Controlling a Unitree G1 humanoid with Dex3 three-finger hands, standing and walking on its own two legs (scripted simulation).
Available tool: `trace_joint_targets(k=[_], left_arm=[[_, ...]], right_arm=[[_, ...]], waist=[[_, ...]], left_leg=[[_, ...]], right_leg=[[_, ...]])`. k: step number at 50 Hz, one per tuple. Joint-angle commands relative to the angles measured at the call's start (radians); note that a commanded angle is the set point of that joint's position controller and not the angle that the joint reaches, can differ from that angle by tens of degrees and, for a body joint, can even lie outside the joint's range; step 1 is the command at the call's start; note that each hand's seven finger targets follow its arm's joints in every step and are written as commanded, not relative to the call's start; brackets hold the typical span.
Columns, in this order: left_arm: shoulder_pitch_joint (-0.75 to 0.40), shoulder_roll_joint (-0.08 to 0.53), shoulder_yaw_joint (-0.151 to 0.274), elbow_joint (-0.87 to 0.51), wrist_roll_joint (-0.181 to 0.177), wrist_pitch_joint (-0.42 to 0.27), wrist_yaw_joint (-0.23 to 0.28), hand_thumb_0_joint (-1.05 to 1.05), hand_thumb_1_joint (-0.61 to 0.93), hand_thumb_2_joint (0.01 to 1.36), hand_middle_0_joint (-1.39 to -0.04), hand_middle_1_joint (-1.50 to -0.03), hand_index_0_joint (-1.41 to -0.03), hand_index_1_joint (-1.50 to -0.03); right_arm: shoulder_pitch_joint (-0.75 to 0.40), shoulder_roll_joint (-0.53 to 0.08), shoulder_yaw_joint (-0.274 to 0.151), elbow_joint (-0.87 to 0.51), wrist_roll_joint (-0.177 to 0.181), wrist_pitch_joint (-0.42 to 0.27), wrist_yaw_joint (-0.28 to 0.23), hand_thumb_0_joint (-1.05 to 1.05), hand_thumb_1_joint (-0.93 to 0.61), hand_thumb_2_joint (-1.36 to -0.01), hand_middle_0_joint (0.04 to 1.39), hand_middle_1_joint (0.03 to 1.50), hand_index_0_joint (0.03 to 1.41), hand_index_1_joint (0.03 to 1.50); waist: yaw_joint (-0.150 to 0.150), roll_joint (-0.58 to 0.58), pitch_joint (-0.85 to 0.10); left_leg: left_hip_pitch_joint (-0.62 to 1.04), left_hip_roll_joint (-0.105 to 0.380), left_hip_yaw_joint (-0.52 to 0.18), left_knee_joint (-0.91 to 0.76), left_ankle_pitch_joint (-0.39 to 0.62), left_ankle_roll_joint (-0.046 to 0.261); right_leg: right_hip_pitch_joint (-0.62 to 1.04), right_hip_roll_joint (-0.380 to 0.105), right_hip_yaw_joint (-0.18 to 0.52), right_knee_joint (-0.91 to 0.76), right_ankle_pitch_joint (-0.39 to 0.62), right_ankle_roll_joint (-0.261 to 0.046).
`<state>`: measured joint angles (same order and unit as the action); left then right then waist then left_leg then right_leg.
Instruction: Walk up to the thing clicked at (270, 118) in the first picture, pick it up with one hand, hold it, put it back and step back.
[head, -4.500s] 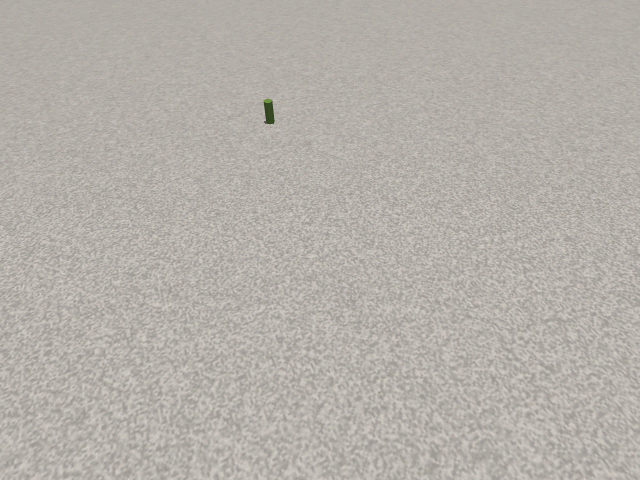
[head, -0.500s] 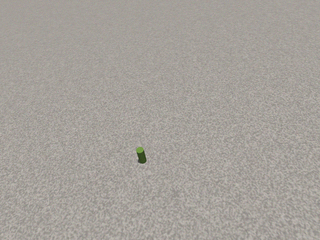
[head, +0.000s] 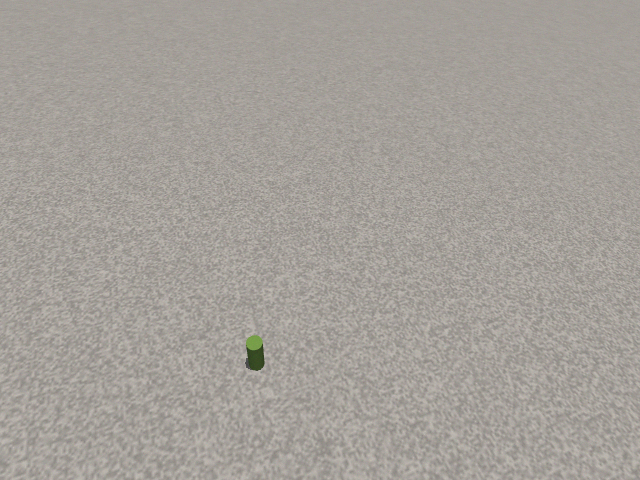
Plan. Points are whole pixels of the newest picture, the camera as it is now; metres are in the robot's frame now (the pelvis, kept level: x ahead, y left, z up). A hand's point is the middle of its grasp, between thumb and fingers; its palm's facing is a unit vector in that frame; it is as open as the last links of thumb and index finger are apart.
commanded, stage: walk up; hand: left
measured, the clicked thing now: (255, 353) +0.66 +0.18 -0.70
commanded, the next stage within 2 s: none
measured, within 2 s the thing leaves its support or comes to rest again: neither
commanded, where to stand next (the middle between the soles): +0.31 -0.03 m, yaw -1 degrees
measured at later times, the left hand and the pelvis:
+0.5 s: hand (166, 461) +0.20 +0.21 -0.11, palm faces -0.03 -0.90 -0.43, open 7.4 cm; pelvis +0.15 -0.06 +0.00, yaw -2 degrees
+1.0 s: hand (170, 420) +0.27 +0.24 -0.16, palm faces -0.08 -0.93 -0.37, open 7.4 cm; pelvis +0.21 -0.03 -0.01, yaw -1 degrees
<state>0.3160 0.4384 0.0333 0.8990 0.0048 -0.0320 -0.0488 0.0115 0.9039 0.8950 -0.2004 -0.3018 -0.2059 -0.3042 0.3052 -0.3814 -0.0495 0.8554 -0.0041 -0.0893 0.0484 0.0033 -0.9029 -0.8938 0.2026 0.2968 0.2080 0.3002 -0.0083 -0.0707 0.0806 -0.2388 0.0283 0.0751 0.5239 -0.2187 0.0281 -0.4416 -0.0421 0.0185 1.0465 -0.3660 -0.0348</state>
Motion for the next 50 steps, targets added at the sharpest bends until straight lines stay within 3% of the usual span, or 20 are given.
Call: trace_joint_targets(k=[1,8,11,13,14,15,16,17,20,22,27,32,35,36,37,38,39,43,47,50], left_arm=[[0.049,0.178,0.063,-0.052,-0.002,-0.018,0.001,0.0,0.9,0.9,-0.2,-0.3,-0.2,-0.3],[-0.081,0.153,0.068,-0.084,0.006,-0.036,-0.017,0.0,0.9,0.9,-0.2,-0.3,-0.2,-0.3],[-0.044,0.148,0.069,-0.056,0.007,-0.05,-0.009,0.0,0.9,0.9,-0.2,-0.3,-0.2,-0.3],[0.101,0.182,0.088,-0.006,0.009,-0.065,0.009,0.0,0.9,0.9,-0.2,-0.3,-0.2,-0.3],[0.183,0.236,0.108,0.005,0.015,-0.076,0.023,0.0,0.9,0.9,-0.2,-0.3,-0.2,-0.3],[0.178,0.312,0.126,-0.019,0.015,-0.084,0.034,0.0,0.9,0.9,-0.2,-0.3,-0.2,-0.3],[0.143,0.329,0.121,-0.028,0.002,-0.075,0.031,0.0,0.9,0.9,-0.2,-0.3,-0.2,-0.3],[0.112,0.322,0.118,-0.049,-0.007,-0.072,0.031,0.0,0.9,0.9,-0.2,-0.3,-0.2,-0.3],[0.048,0.235,0.09,-0.069,-0.016,-0.074,0.04,0.0,0.9,0.9,-0.2,-0.3,-0.2,-0.3],[0.045,0.225,0.082,-0.072,-0.014,-0.078,0.042,0.0,0.9,0.9,-0.2,-0.3,-0.2,-0.3],[0.006,0.221,0.079,-0.115,0.004,-0.073,0.046,0.0,0.9,0.9,-0.2,-0.3,-0.2,-0.3],[-0.017,0.209,0.059,-0.111,0.008,-0.054,0.057,0.0,0.9,0.9,-0.2,-0.3,-0.2,-0.3],[-0.031,0.181,0.042,-0.111,-0.008,-0.036,0.064,0.0,0.9,0.9,-0.2,-0.3,-0.2,-0.3],[-0.006,0.138,0.028,-0.112,-0.013,-0.032,0.064,0.0,0.9,0.9,-0.2,-0.3,-0.2,-0.3],[0.05,0.093,0.014,-0.128,-0.02,-0.03,0.059,0.0,0.9,0.9,-0.2,-0.3,-0.2,-0.3],[0.081,0.135,0.025,-0.089,-0.019,-0.015,0.066,0.0,0.9,0.9,-0.2,-0.3,-0.2,-0.3],[0.055,0.174,0.033,-0.063,-0.005,-0.01,0.075,0.0,0.9,0.9,-0.2,-0.3,-0.2,-0.3],[0.022,0.173,0.043,-0.035,-0.002,-0.006,0.056,0.0,0.9,0.9,-0.2,-0.3,-0.2,-0.3],[0.034,0.146,0.041,0.004,0.005,-0.01,0.056,0.0,0.9,0.9,-0.2,-0.3,-0.2,-0.3],[0.059,0.125,0.044,0.04,0.017,-0.021,0.063,0.0,0.9,0.9,-0.2,-0.3,-0.2,-0.3]], right_arm=[[0.012,-0.282,-0.079,-0.07,-0.001,-0.021,-0.026,0.0,-0.9,-0.9,0.2,0.3,0.2,0.3],[0.034,-0.305,-0.087,-0.077,-0.004,-0.01,-0.018,0.0,-0.9,-0.9,0.2,0.3,0.2,0.3],[0.007,-0.295,-0.082,-0.091,-0.003,0.003,-0.016,0.0,-0.9,-0.9,0.2,0.3,0.2,0.3],[0.002,-0.244,-0.063,-0.103,-0.002,0.013,-0.017,0.0,-0.9,-0.9,0.2,0.3,0.2,0.3],[0.052,-0.185,-0.042,-0.106,0.001,0.012,-0.016,0.0,-0.9,-0.9,0.2,0.3,0.2,0.3],[0.107,-0.121,-0.016,-0.118,0.002,0.014,-0.013,0.0,-0.9,-0.9,0.2,0.3,0.2,0.3],[0.067,-0.234,-0.047,-0.094,-0.003,0.029,-0.025,0.0,-0.9,-0.9,0.2,0.3,0.2,0.3],[0.042,-0.272,-0.057,-0.083,-0.006,0.031,-0.032,0.0,-0.9,-0.9,0.2,0.3,0.2,0.3],[0.057,-0.238,-0.052,-0.035,0.012,0.039,-0.022,0.0,-0.9,-0.9,0.2,0.3,0.2,0.3],[0.076,-0.216,-0.054,-0.024,0.003,0.051,-0.012,0.0,-0.9,-0.9,0.2,0.3,0.2,0.3],[0.018,-0.2,-0.062,-0.03,-0.011,0.069,-0.001,0.0,-0.9,-0.9,0.2,0.3,0.2,0.3],[-0.046,-0.163,-0.051,-0.018,-0.011,0.06,-0.015,0.0,-0.9,-0.9,0.2,0.3,0.2,0.3],[-0.004,-0.176,-0.05,0.014,-0.015,0.042,-0.032,0.0,-0.9,-0.9,0.2,0.3,0.2,0.3],[0.032,-0.226,-0.059,0.021,-0.022,0.034,-0.041,0.0,-0.9,-0.9,0.2,0.3,0.2,0.3],[0.049,-0.306,-0.079,-0.003,-0.026,0.025,-0.041,0.0,-0.9,-0.9,0.2,0.3,0.2,0.3],[0.009,-0.338,-0.084,-0.015,-0.007,0.026,-0.038,0.0,-0.9,-0.9,0.2,0.3,0.2,0.3],[0.0,-0.344,-0.092,-0.003,0.0,0.035,-0.039,0.0,-0.9,-0.9,0.2,0.3,0.2,0.3],[-0.067,-0.278,-0.064,-0.021,-0.009,0.038,-0.046,0.0,-0.9,-0.9,0.2,0.3,0.2,0.3],[-0.124,-0.265,-0.054,-0.039,-0.014,0.052,-0.042,0.0,-0.9,-0.9,0.2,0.3,0.2,0.3],[-0.183,-0.243,-0.041,-0.045,-0.007,0.073,-0.035,0.0,-0.9,-0.9,0.2,0.3,0.2,0.3]], waist=[[0.001,0.243,0.013],[-0.027,0.218,0.021],[0.006,0.178,-0.01],[0.077,0.056,-0.098],[0.107,-0.125,-0.165],[0.083,-0.29,-0.165],[0.096,-0.172,-0.113],[0.084,-0.14,-0.065],[0.033,-0.064,-0.02],[0.022,-0.092,-0.02],[0.024,-0.088,0.03],[0.026,-0.061,-0.04],[-0.008,0.023,-0.108],[-0.018,0.151,-0.163],[-0.005,0.324,-0.209],[0.006,0.284,-0.188],[-0.006,0.285,-0.16],[0.009,0.278,-0.072],[0.009,0.269,-0.072],[0.045,0.216,-0.091]], left_leg=[[0.027,0.213,-0.22,-0.314,-0.117,0.167],[0.047,0.228,-0.183,-0.274,-0.118,0.189],[0.002,0.211,-0.145,-0.156,-0.009,0.167],[-0.058,0.154,-0.093,0.097,0.065,0.118],[-0.133,0.076,-0.019,0.349,0.016,0.086],[-0.345,-0.038,-0.011,0.541,-0.31,0.027],[-0.419,-0.031,-0.073,0.6,-0.322,0.017],[-0.423,0.018,-0.109,0.617,-0.305,0.012],[-0.357,0.047,-0.162,0.561,-0.171,0.007],[-0.294,0.032,-0.135,0.532,-0.096,-0.001],[-0.251,0.043,-0.103,0.348,-0.032,-0.039],[-0.055,0.039,-0.067,0.166,0.04,-0.034],[0.092,-0.004,-0.05,-0.035,0.144,0.009],[0.157,0.096,-0.161,-0.105,0.223,0.041],[0.242,0.276,-0.447,-0.145,0.193,0.115],[0.245,0.349,-0.54,-0.17,0.133,0.225],[0.191,0.368,-0.573,-0.181,0.003,0.264],[0.019,0.203,-0.314,-0.174,0.028,0.168],[-0.071,0.197,-0.29,-0.176,-0.097,0.177],[-0.169,0.164,-0.224,-0.083,-0.197,0.128]], right_leg=[[-0.091,-0.052,0.015,-0.096,0.093,0.031],[-0.028,-0.061,-0.031,-0.386,0.161,0.032],[0.123,-0.017,-0.065,-0.485,0.173,0.02],[0.367,0.013,-0.061,-0.56,0.192,0.008],[0.49,-0.07,0.061,-0.657,0.075,-0.018],[0.575,-0.303,0.458,-0.741,-0.034,-0.084],[0.516,-0.379,0.616,-0.797,-0.1,-0.187],[0.446,-0.399,0.625,-0.79,-0.048,-0.239],[0.351,-0.243,0.278,-0.752,0.243,-0.143],[0.276,-0.196,0.174,-0.756,0.325,-0.129],[0.164,-0.186,0.088,-0.797,0.184,-0.156],[0.113,-0.207,0.035,-0.634,0.451,-0.16],[0.117,-0.154,0.007,-0.422,0.451,-0.099],[0.102,-0.095,-0.029,-0.298,0.33,-0.051],[-0.021,0.018,-0.073,-0.154,0.008,-0.003],[-0.088,0.051,-0.057,-0.076,-0.229,0.001],[-0.084,0.001,-0.022,-0.032,-0.239,0.001],[-0.005,-0.018,0.0,-0.15,-0.128,0.003],[0.107,0.012,-0.048,-0.303,-0.055,0.022],[0.279,0.045,-0.081,-0.514,0.08,0.017]])
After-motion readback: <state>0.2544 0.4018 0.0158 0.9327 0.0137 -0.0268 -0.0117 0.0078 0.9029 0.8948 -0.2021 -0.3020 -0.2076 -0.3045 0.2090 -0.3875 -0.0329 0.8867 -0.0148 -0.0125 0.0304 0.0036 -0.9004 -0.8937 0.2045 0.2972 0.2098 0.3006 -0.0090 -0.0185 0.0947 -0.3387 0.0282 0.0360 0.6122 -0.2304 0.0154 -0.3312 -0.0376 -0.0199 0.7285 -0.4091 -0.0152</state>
